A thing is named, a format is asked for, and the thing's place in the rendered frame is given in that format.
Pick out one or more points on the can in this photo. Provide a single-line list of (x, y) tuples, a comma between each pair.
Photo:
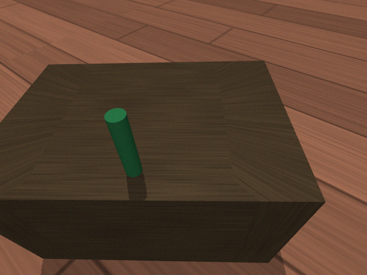
[(120, 130)]

